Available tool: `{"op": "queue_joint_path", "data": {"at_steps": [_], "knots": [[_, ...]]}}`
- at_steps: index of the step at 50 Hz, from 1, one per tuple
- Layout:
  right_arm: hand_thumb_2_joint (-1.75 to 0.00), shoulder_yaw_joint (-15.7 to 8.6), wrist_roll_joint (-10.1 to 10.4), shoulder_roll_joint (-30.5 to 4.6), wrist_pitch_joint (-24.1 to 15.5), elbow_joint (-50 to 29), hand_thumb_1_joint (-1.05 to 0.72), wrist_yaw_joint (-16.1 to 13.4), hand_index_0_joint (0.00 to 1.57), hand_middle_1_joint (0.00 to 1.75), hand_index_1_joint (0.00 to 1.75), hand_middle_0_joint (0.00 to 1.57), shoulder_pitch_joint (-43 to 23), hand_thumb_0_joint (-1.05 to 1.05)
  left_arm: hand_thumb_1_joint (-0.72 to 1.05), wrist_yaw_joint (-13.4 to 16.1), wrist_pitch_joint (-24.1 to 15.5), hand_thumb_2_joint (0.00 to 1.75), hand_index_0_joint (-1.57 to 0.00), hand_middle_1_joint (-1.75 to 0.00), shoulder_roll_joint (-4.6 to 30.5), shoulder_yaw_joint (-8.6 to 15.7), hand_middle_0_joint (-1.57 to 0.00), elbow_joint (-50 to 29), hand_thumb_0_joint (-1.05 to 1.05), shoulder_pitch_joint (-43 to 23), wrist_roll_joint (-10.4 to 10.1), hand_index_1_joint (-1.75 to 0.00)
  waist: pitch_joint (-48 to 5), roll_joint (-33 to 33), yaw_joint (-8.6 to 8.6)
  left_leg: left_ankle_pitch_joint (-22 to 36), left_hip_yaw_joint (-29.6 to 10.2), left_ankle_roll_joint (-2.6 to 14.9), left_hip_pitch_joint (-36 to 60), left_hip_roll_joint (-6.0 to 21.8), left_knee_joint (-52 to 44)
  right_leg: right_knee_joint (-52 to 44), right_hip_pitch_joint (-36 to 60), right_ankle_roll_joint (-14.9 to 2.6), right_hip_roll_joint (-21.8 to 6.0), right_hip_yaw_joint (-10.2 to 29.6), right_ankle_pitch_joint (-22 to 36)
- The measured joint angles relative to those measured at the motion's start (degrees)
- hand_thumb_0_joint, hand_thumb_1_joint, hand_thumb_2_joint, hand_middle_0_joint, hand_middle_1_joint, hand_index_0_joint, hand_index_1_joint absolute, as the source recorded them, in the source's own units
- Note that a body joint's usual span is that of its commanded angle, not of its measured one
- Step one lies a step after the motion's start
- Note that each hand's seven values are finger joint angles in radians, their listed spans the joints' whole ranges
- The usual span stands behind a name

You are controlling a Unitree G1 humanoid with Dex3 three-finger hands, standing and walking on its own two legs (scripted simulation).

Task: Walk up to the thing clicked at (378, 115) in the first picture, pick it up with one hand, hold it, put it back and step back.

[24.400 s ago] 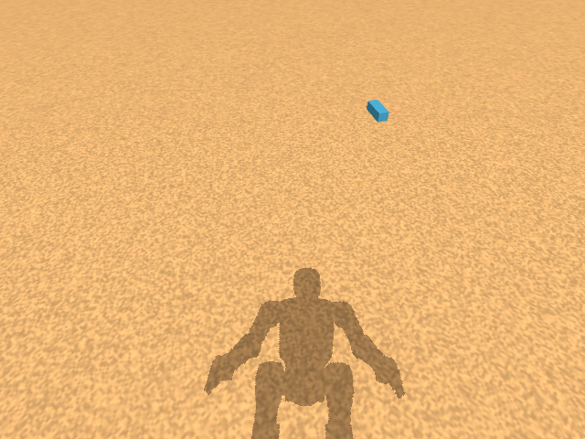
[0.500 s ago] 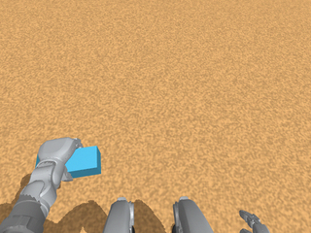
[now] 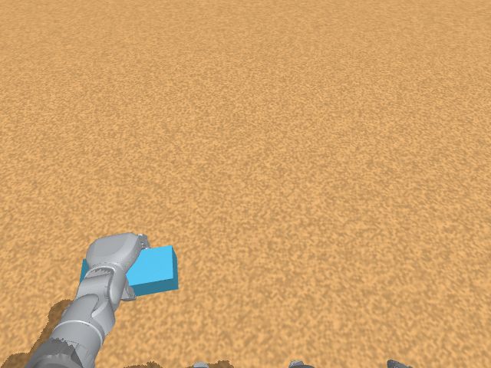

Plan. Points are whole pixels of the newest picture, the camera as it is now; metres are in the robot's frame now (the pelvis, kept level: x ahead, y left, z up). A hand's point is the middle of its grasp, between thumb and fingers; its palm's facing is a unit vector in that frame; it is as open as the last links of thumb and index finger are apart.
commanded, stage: lift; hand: left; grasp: from above
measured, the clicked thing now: (131, 274) +0.33 +0.23 -0.11
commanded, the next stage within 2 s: hold in 0.08 s
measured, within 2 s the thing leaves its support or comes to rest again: neither
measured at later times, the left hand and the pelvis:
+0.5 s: hand (120, 258) +0.33 +0.22 -0.03, palm faces -0.42 -0.08 -0.90, open 9.6 cm; pelvis +0.02 +0.00 +0.03, yaw +0 degrees
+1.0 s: hand (116, 261) +0.32 +0.22 -0.01, palm faces -0.44 -0.06 -0.90, open 9.6 cm; pelvis +0.02 +0.00 +0.04, yaw -1 degrees
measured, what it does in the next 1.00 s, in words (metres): stands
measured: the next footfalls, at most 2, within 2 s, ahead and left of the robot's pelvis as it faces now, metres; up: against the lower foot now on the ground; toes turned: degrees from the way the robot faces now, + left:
none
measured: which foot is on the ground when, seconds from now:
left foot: down 0.00-1.00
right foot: down 0.00-1.00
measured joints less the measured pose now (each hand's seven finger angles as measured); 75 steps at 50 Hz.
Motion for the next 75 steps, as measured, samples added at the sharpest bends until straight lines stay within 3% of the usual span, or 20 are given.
{"op": "queue_joint_path", "data": {"at_steps": [5, 20, 29, 42, 75], "knots": [[-0.90, -0.32, 0.06, -0.22, 0.30, -0.33, -0.90, 0.17, 0.20, 0.30, 0.30, 0.20, 0.13, 0.01, 0.04, -0.95, 0.33, 0.44, -0.77, -0.53, -0.72, -0.54, -0.74, -0.07, -0.03, 0.66, -0.60, -0.48, 0.29, 0.03, 0.18, 1.16, 0.25, -0.02, 3.98, -0.12, -3.98, -3.79, 3.83, -0.03, -0.17, 0.20, 1.11], [-0.89, -0.59, 0.39, -0.77, 1.45, -0.70, -0.90, 0.16, 0.20, 0.30, 0.30, 0.20, -0.99, 0.01, 0.04, -1.75, 0.29, 0.44, -0.78, -0.53, -0.99, -1.96, -0.74, -1.50, -0.03, 1.41, 0.60, -0.47, 1.39, -0.16, 1.19, 3.48, 0.75, 0.02, 12.25, -0.53, -11.63, -10.86, 11.75, -0.01, -0.65, 0.59, 3.20], [-0.89, -0.75, 0.77, -0.85, 2.27, -1.98, -0.90, 0.47, 0.20, 0.30, 0.30, 0.20, -1.11, 0.01, 0.03, -4.66, 0.18, 0.44, -0.78, -0.53, -0.74, -2.24, -0.74, -2.93, -0.03, 1.61, 0.04, -0.47, 1.78, 0.19, 1.58, 4.32, 1.22, 0.14, 15.67, -0.60, -14.44, -13.55, 14.95, 0.05, -0.75, 1.03, 4.13], [-0.89, -0.37, 1.08, -0.61, 3.69, -2.98, -0.90, 0.64, 0.20, 0.30, 0.30, 0.20, -1.85, 0.01, 0.03, -6.38, -0.28, 0.44, -0.79, -0.52, -0.59, -2.53, -0.75, -6.10, -0.03, 2.93, 0.74, -0.46, 2.92, 0.28, 2.56, 5.91, 1.67, 0.30, 18.93, -0.79, -17.63, -16.41, 17.92, 0.16, -0.96, 1.46, 5.66], [-0.89, 0.25, 1.86, -0.85, 4.91, -4.09, -0.90, 0.03, 0.20, 0.30, 0.30, 0.20, -3.83, 0.01, 0.03, -10.00, -0.30, 0.45, -0.79, -0.52, -0.28, -3.06, -0.75, -11.42, -0.03, 5.29, 0.05, -0.46, 4.78, 0.99, 3.66, 9.10, 1.68, 0.02, 24.82, -0.86, -23.55, -21.34, 23.34, -0.16, -1.04, 1.45, 8.34]]}}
